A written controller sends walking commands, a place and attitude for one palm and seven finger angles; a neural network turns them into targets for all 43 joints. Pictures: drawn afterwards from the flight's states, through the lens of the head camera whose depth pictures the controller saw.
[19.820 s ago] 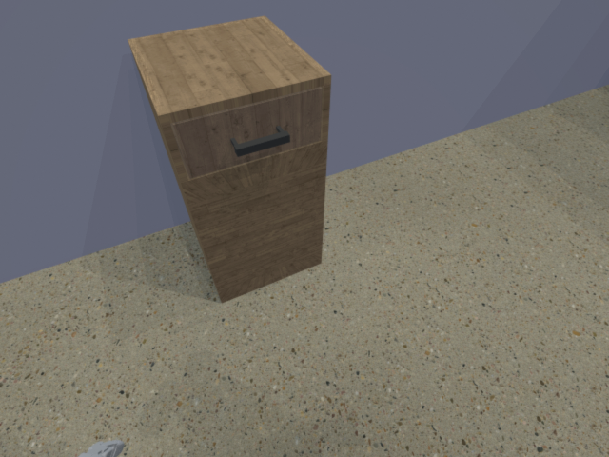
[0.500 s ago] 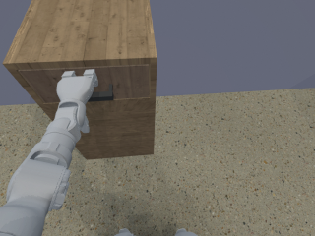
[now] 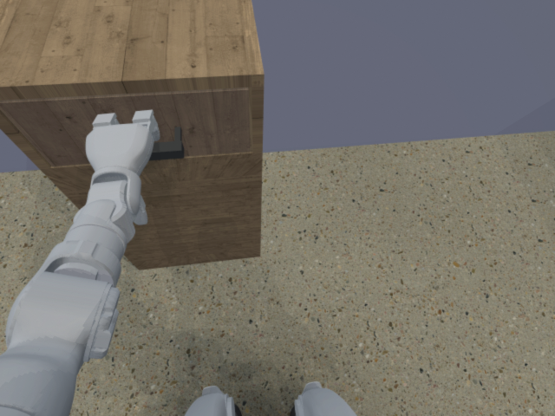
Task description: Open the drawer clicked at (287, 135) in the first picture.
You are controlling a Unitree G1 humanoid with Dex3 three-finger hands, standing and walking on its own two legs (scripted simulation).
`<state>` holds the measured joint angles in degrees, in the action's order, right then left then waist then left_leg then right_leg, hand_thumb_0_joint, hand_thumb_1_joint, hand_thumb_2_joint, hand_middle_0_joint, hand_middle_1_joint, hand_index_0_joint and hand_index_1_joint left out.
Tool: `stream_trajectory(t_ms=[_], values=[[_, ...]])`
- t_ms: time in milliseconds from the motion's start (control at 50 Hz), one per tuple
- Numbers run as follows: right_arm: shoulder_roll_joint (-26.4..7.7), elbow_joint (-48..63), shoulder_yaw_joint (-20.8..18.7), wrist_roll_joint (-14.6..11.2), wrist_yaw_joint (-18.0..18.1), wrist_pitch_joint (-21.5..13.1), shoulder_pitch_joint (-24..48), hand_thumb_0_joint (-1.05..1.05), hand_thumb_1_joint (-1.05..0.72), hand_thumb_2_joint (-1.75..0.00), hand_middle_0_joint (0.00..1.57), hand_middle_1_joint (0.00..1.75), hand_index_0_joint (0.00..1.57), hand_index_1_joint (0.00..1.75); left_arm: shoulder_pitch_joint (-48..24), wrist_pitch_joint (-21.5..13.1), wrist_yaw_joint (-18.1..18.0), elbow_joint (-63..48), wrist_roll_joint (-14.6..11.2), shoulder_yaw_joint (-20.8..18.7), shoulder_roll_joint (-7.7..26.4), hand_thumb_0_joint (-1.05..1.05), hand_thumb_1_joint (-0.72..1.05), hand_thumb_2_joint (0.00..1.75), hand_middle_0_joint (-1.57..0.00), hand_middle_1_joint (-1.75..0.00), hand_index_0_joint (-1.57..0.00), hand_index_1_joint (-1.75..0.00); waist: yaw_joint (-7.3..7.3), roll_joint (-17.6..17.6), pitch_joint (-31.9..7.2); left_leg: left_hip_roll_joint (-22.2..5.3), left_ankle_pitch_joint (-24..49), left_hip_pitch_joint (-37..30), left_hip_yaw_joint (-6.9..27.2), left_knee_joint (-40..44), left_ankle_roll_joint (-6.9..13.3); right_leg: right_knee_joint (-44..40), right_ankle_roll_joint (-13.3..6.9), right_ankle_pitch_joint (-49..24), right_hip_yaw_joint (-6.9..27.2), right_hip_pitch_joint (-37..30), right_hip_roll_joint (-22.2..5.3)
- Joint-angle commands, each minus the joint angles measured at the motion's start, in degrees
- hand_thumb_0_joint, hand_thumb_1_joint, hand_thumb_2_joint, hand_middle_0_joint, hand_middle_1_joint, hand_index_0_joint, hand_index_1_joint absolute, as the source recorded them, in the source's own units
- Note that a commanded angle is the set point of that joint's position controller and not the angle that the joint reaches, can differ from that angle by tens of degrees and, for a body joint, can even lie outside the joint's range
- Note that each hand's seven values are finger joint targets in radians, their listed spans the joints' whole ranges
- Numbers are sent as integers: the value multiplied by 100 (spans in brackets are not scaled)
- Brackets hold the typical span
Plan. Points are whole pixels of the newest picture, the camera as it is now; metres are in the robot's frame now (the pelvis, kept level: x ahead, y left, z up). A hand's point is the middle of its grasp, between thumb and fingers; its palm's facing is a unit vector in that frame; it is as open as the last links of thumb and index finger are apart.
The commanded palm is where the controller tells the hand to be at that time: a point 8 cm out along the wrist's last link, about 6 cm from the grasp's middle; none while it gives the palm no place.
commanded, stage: lower the fingers behind the handle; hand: left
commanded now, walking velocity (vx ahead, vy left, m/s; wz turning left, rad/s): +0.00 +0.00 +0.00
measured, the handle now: (141, 143) +0.57 +0.18 -0.02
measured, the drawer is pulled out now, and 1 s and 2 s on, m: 0.00 0.00 0.00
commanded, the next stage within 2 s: close the thumb around the handle in 0.92 s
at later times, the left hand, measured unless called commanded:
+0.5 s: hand (139, 177) +0.51 +0.18 -0.04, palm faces -0.05 -0.02 -1.00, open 13.8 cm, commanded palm +0.49 +0.17 +0.01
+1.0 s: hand (139, 178) +0.51 +0.18 -0.04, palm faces -0.05 -0.02 -1.00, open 13.8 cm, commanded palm +0.50 +0.17 +0.01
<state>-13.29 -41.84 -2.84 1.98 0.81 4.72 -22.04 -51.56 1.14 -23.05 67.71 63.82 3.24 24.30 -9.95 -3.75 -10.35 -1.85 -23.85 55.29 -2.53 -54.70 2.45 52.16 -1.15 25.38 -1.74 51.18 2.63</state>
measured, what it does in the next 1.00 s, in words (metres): stands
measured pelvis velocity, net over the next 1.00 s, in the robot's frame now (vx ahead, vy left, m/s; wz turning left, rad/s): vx -0.01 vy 0.01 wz -0.01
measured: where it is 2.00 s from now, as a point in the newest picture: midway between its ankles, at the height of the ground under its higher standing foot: outside the picture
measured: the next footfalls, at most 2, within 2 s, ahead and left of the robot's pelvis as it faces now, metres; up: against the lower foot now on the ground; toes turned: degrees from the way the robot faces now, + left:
none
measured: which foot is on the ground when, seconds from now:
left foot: down 0.00-1.00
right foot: down 0.00-1.00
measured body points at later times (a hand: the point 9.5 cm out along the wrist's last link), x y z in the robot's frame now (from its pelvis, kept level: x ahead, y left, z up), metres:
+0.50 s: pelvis -0.01 +0.00 -0.02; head +0.14 +0.01 +0.40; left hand +0.51 +0.18 +0.02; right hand -0.03 -0.27 -0.14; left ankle +0.01 +0.09 -0.68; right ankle -0.02 -0.11 -0.68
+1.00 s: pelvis -0.01 +0.01 -0.02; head +0.14 +0.02 +0.40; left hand +0.51 +0.18 +0.02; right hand -0.03 -0.26 -0.14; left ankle +0.01 +0.09 -0.68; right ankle -0.02 -0.11 -0.68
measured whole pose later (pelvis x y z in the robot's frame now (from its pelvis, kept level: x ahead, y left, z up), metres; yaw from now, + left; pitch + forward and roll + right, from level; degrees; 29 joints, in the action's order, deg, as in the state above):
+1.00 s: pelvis -0.01 +0.01 -0.02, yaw +0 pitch +28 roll -3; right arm -13.4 -41.7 -2.2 2.6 0.4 4.4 -20.6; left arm -54.2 2.4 -25.2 68.6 64.2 3.5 25.1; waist -10.8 -4.1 -10.8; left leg -2.1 -26.5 64.4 -1.7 -62.7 2.9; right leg 59.4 -0.8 28.0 -2.6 59.7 2.7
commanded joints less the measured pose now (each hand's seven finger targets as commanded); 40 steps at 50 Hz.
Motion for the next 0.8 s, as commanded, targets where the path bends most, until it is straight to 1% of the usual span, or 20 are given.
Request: stream_trajectory(t_ms=[0, 20, 40, 60, 100, 120, 160, 220, 280, 300, 360, 400, 420, 460, 520, 580, 640, 680, 740, 780], values=[[-993, 180, -343, 23, 57, -76, -889, 0, -90, -90, 20, 30, 20, 30, -2561, -22, -333, -937, 12, -91, 969, 0, -50, 30, -30, -120, -30, -120, -150, -258, -2441, 140, 2273, -2242, 352, 181, 2, -482, -60, -1872, 25, -367, 177], [-993, 169, -350, 32, 53, -79, -898, 0, -90, -90, 20, 30, 20, 30, -2639, -2, -367, -949, 28, -89, 994, 0, -50, 30, -30, -120, -30, -120, -188, -274, -2535, 126, 2292, -2283, 375, 151, 0, -457, -58, -1867, 20, -321, 177], [-997, 166, -348, 41, 46, -78, -931, 0, -90, -90, 20, 30, 20, 30, -2583, 26, -388, -933, 22, -150, 1026, 0, -50, 30, -30, -120, -30, -120, -136, -237, -2591, 128, 2403, -2275, 376, 133, -3, -409, -67, -1957, 3, -375, 181], [-986, 161, -361, 53, 27, -79, -903, 0, -90, -90, 20, 30, 20, 30, -2603, 45, -382, -921, -15, -30, 830, 0, -50, 30, -30, -120, -30, -120, -183, -295, -2631, 130, 2447, -2324, 397, 102, -12, -396, -70, -1954, 0, -301, 183], [-1012, 122, -349, 44, 27, -63, -918, 0, -90, -90, 20, 30, 20, 30, -2666, 128, -402, -783, 18, -23, 875, 0, -50, 30, -30, -120, -30, -120, -245, -248, -2457, 99, 2312, -2234, 416, 87, -16, -380, -59, -1816, -23, -140, 180], [-1011, 143, -335, 45, 23, -61, -917, 0, -90, -90, 20, 30, 20, 30, -2673, 152, -414, -803, 17, -49, 918, 0, -50, 30, -30, -120, -30, -120, -183, -303, -2563, 123, 2268, -2194, 411, 74, -18, -355, -66, -1769, -20, -172, 181], [-1019, 123, -321, 56, 30, -72, -916, 0, -90, -90, 20, 30, 20, 30, -2883, 181, -409, -790, -8, -70, 972, 0, -50, 30, -30, -120, -30, -120, -274, -224, -2542, 119, 2186, -2082, 417, 41, 4, -326, -60, -1766, -8, -186, 174], [-1039, 164, -280, 57, 60, -77, -900, 0, -90, -90, 20, 30, 20, 30, -2714, 170, -406, -718, 17, -280, 1301, 0, -50, 30, -30, -120, -30, -120, -193, -196, -2669, 154, 2108, -1857, 366, -63, 36, -256, -46, -1822, 32, -289, 165], [-1025, 174, -284, 74, 72, -107, -900, 0, -90, -90, 20, 30, 20, 30, -2763, 91, -425, -838, 68, -273, 1294, 0, -50, 30, -30, -120, -30, -120, -216, -279, -2771, 137, 2156, -1842, 379, -163, 33, -162, -42, -1851, 21, -185, 162], [-1039, 166, -269, 68, 76, -102, -889, 0, -90, -90, 20, 30, 20, 30, -2635, 94, -434, -781, 81, -378, 1432, 0, -50, 30, -30, -120, -30, -120, -159, -264, -2745, 136, 2186, -1775, 384, -192, 25, -113, -52, -1865, 17, -176, 165], [-1009, 145, -297, 95, 59, -143, -899, 0, -90, -90, 20, 30, 20, 30, -2916, 66, -470, -905, 97, -187, 1173, 0, -50, 30, -30, -120, -30, -120, -280, -502, -2837, 98, 2294, -1959, 447, -289, 6, -44, -61, -1781, -18, 133, 170], [-1040, 133, -296, 101, 56, -127, -943, 0, -90, -90, 20, 30, 20, 30, -2689, 82, -485, -857, 68, -359, 1364, 0, -50, 30, -30, -120, -30, -120, -190, -426, -2994, 104, 2403, -1934, 439, -346, 5, 20, -55, -1908, -11, 12, 179], [-1033, 145, -294, 99, 56, -112, -937, 0, -90, -90, 20, 30, 20, 30, -2615, 134, -481, -766, 61, -282, 1262, 0, -50, 30, -30, -120, -30, -120, -226, -352, -2967, 103, 2439, -1881, 441, -367, 5, 30, -48, -1957, -19, 27, 178], [-1012, 112, -313, 104, 25, -116, -944, 0, -90, -90, 20, 30, 20, 30, -2744, 160, -461, -862, 66, -117, 1014, 0, -50, 30, -30, -120, -30, -120, -263, -520, -2965, 77, 2557, -2018, 472, -382, -23, 57, -59, -1949, -45, 167, 183], [-1011, 100, -318, 96, 12, -77, -966, 0, -90, -90, 20, 30, 20, 30, -2637, 218, -428, -868, 24, -67, 918, 0, -50, 30, -30, -120, -30, -120, -262, -449, -2961, 46, 2649, -2107, 503, -402, -34, 63, -53, -1959, -81, 217, 192], [-1011, 112, -305, 85, 24, -56, -962, 0, -90, -90, 20, 30, 20, 30, -2708, 261, -383, -851, -8, -31, 918, 0, -50, 30, -30, -120, -30, -120, -299, -419, -2865, 63, 2487, -2041, 505, -363, -16, 18, -47, -1883, -66, 196, 193], [-1025, 119, -277, 81, 42, -51, -948, 0, -90, -90, 20, 30, 20, 30, -2616, 235, -334, -862, -22, -189, 1161, 0, -50, 30, -30, -120, -30, -120, -243, -344, -2865, 83, 2339, -1882, 449, -357, 12, 6, -46, -1902, -37, 28, 187], [-999, 150, -262, 69, 51, -50, -932, 0, -90, -90, 20, 30, 20, 30, -2541, 197, -293, -818, -24, -120, 1075, 0, -50, 30, -30, -120, -30, -120, -223, -377, -2757, 102, 2284, -1812, 429, -333, 8, -8, -53, -1878, -33, 18, 183], [-1011, 157, -244, 59, 56, -53, -924, 0, -90, -90, 20, 30, 20, 30, -2448, 165, -277, -724, -17, -171, 1170, 0, -50, 30, -30, -120, -30, -120, -232, -192, -2605, 113, 2101, -1575, 402, -337, 32, -13, -45, -1826, -19, -35, 183], [-1007, 183, -255, 59, 64, -67, -941, 0, -90, -90, 20, 30, 20, 30, -2597, 93, -289, -920, 2, -181, 1207, 0, -50, 30, -30, -120, -30, -120, -222, -390, -2772, 98, 2264, -1748, 426, -341, 17, 35, -50, -1893, -21, 8, 175]])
